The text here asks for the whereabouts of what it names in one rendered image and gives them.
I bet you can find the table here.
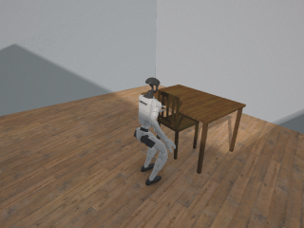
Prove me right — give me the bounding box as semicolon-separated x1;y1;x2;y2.
142;85;246;174

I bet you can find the right robot hand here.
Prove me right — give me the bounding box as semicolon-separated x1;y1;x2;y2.
164;140;176;154

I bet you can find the right robot upper arm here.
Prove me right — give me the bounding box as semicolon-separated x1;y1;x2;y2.
149;99;162;127

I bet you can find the right robot thigh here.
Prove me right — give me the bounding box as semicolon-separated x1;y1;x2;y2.
142;135;168;159

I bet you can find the right robot forearm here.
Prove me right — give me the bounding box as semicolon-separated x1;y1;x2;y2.
153;121;169;143

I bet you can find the robot left foot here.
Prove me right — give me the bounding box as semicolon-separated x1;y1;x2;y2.
141;163;155;172

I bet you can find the chair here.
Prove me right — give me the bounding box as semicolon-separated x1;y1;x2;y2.
157;90;200;160

